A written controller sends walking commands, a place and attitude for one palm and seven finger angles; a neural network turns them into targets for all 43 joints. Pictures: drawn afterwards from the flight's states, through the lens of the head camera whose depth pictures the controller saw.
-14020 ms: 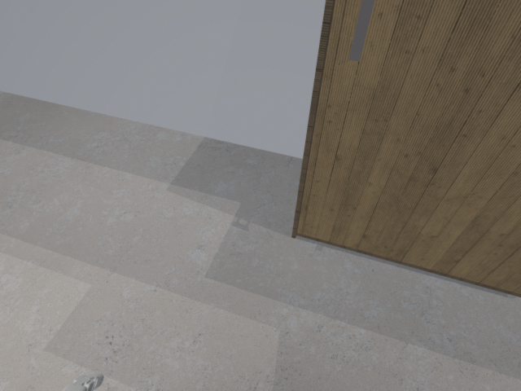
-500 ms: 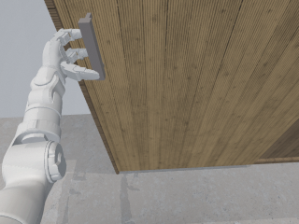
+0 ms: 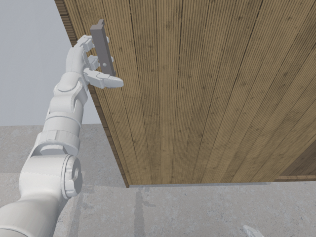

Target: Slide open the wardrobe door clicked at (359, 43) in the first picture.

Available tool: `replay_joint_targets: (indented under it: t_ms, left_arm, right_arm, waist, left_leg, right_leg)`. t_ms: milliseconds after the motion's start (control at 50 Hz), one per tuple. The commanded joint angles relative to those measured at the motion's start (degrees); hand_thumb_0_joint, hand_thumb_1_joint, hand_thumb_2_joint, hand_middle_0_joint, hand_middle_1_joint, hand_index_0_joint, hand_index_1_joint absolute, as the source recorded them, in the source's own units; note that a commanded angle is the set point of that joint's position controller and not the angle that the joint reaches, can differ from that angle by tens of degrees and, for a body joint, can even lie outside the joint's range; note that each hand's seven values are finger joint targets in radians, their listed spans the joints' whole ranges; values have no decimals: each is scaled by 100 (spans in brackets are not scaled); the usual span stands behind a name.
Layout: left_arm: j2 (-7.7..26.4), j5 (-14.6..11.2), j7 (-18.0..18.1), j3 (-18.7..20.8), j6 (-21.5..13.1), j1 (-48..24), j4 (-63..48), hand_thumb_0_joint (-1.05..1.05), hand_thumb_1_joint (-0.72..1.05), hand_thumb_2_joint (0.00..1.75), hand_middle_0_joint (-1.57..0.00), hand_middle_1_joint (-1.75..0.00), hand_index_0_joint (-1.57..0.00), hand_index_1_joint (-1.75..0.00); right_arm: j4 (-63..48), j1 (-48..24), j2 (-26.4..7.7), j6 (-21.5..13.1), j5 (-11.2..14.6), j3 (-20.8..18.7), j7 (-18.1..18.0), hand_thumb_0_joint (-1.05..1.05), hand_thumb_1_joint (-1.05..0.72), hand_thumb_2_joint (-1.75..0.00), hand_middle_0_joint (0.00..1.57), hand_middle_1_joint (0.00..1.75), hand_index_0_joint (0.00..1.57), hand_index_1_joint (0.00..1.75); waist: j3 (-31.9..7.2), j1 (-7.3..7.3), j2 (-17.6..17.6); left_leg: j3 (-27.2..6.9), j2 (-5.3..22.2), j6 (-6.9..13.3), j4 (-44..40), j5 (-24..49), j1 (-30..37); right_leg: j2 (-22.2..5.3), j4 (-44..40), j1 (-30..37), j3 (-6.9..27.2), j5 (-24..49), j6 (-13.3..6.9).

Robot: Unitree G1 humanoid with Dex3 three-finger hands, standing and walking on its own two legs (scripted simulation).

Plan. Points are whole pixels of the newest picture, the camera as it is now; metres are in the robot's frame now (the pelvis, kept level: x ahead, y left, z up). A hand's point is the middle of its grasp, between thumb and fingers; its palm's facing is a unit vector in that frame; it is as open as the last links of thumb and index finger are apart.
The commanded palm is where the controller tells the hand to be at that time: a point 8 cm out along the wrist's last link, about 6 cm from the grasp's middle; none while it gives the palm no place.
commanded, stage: slide the fingers in behind the handle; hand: left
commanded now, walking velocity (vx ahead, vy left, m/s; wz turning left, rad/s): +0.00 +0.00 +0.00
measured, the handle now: (106, 55) +0.52 +0.15 +0.21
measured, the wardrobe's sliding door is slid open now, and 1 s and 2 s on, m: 0.00 0.00 0.00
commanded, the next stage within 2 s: grip the handle and tug to test in 0.90 s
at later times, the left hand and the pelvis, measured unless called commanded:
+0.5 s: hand (110, 65) +0.46 +0.12 +0.22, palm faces +0.03 -1.00 +0.00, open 14.0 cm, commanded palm +0.44 +0.18 +0.21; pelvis -0.01 +0.00 +0.00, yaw +0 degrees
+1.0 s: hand (112, 63) +0.48 +0.12 +0.21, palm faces +0.03 -1.00 -0.01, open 14.0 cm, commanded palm +0.44 +0.17 +0.21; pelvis -0.01 +0.00 +0.00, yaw +0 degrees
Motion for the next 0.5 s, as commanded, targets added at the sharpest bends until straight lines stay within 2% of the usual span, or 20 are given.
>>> replay_joint_targets:
  t_ms: [0,20,40,100,120,160,180,200,220,240,260,320,340,360,380,400,440,480]
  left_arm:
    - [956,-73,37,-102,-382,-3264,-1514,0,-50,30,-30,-120,-30,-120]
    - [936,-98,55,-108,-395,-3325,-1550,0,-50,30,-30,-120,-30,-120]
    - [856,-114,55,-136,-382,-3245,-1522,0,-50,30,-30,-120,-30,-120]
    - [803,-106,134,-187,-341,-3412,-1128,0,-50,30,-30,-120,-30,-120]
    - [886,-74,171,-139,-369,-3479,-1123,0,-50,30,-30,-120,-30,-120]
    - [1090,-38,219,45,-464,-3380,-1228,0,-50,30,-30,-120,-30,-120]
    - [1046,-36,227,0,-499,-3430,-1284,0,-50,30,-30,-120,-30,-120]
    - [966,-38,220,-45,-511,-3480,-1232,0,-50,30,-30,-120,-30,-120]
    - [1065,-32,238,50,-526,-3420,-1157,0,-50,30,-30,-120,-30,-120]
    - [969,-20,228,-26,-530,-3374,-1117,0,-50,30,-30,-120,-30,-120]
    - [1107,-27,232,97,-579,-3247,-1157,0,-50,30,-30,-120,-30,-120]
    - [1029,-29,175,-6,-559,-3389,-992,0,-50,30,-30,-120,-30,-120]
    - [1042,-22,159,4,-550,-3373,-972,0,-50,30,-30,-120,-30,-120]
    - [1213,-10,180,123,-579,-3388,-944,0,-50,30,-30,-120,-30,-120]
    - [1258,3,180,148,-595,-3385,-1006,0,-50,30,-30,-120,-30,-120]
    - [1065,-7,168,11,-590,-3396,-1006,0,-50,30,-30,-120,-30,-120]
    - [1109,-32,158,52,-582,-3384,-894,0,-50,30,-30,-120,-30,-120]
    - [1075,-29,166,-2,-620,-3472,-909,0,-50,30,-30,-120,-30,-120]
  right_arm:
    - [-645,-82,-688,-227,25,-255,-90,0,-90,-90,20,30,20,30]
    - [-628,-67,-693,-250,21,-267,-95,0,-90,-90,20,30,20,30]
    - [-627,-87,-686,-268,22,-269,-98,0,-90,-90,20,30,20,30]
    - [-509,-39,-697,-276,17,-238,-112,0,-90,-90,20,30,20,30]
    - [-488,13,-711,-289,-3,-248,-107,0,-90,-90,20,30,20,30]
    - [-518,10,-725,-299,-22,-278,-109,0,-90,-90,20,30,20,30]
    - [-516,-6,-693,-301,-19,-255,-99,0,-90,-90,20,30,20,30]
    - [-505,-1,-678,-311,-20,-251,-88,0,-90,-90,20,30,20,30]
    - [-491,25,-691,-316,-24,-258,-83,0,-90,-90,20,30,20,30]
    - [-501,12,-690,-320,-20,-251,-75,0,-90,-90,20,30,20,30]
    - [-541,20,-719,-321,-26,-278,-78,0,-90,-90,20,30,20,30]
    - [-491,7,-704,-331,4,-250,-85,0,-90,-90,20,30,20,30]
    - [-499,18,-711,-339,8,-258,-88,0,-90,-90,20,30,20,30]
    - [-501,38,-737,-327,-5,-266,-104,0,-90,-90,20,30,20,30]
    - [-508,19,-720,-331,3,-257,-100,0,-90,-90,20,30,20,30]
    - [-518,-1,-697,-343,10,-248,-93,0,-90,-90,20,30,20,30]
    - [-486,48,-717,-361,15,-262,-98,0,-90,-90,20,30,20,30]
    - [-491,55,-723,-363,9,-253,-102,0,-90,-90,20,30,20,30]
  waist:
    - [-1893,-81,-253]
    - [-1943,-92,-384]
    - [-1926,-66,-335]
    - [-1613,-147,-347]
    - [-1679,-160,-488]
    - [-2030,-56,-444]
    - [-2084,-52,-283]
    - [-2018,-73,-290]
    - [-2004,-52,-421]
    - [-1944,-59,-481]
    - [-2046,-10,-639]
    - [-1750,-91,-474]
    - [-1782,-82,-459]
    - [-1814,-64,-434]
    - [-1849,-36,-292]
    - [-1817,-70,-280]
    - [-1796,-91,-483]
    - [-1767,-119,-364]
  left_leg:
    - [-123,-194,235,-264,1638,110]
    - [-146,-191,239,-266,1606,129]
    - [-143,-190,235,-271,1599,132]
    - [-179,-211,241,-295,1290,8]
    - [-200,-205,246,-308,1267,-2]
    - [-168,-208,253,-283,1457,87]
    - [-162,-218,241,-279,1542,87]
    - [-148,-219,238,-267,1537,78]
    - [-148,-219,238,-276,1496,4]
    - [-138,-219,246,-294,1498,-20]
    - [-146,-210,259,-298,1510,-21]
    - [-116,-211,258,-336,1269,-99]
    - [-111,-215,260,-333,1190,-112]
    - [-124,-209,263,-345,1203,-100]
    - [-120,-220,252,-354,1207,-128]
    - [-111,-227,257,-337,1195,-90]
    - [-121,-209,254,-345,1114,-150]
    - [-150,-208,250,-356,1119,-109]
  right_leg:
    - [188,-45,1326,97,1699,-201]
    - [196,-48,1338,96,1672,-196]
    - [197,-46,1318,97,1648,-203]
    - [185,-117,1102,95,1319,-186]
    - [189,-113,1123,90,1290,-178]
    - [174,-61,1345,103,1445,-189]
    - [169,-41,1388,123,1565,-196]
    - [178,-47,1343,129,1597,-194]
    - [180,-43,1390,126,1595,-190]
    - [181,-47,1393,128,1624,-195]
    - [179,-51,1505,120,1612,-186]
    - [178,-120,1304,147,1421,-180]
    - [177,-129,1284,159,1336,-179]
    - [162,-140,1341,158,1301,-184]
    - [164,-125,1370,166,1311,-193]
    - [173,-132,1296,169,1312,-194]
    - [182,-143,1272,156,1233,-180]
    - [175,-143,1214,145,1165,-185]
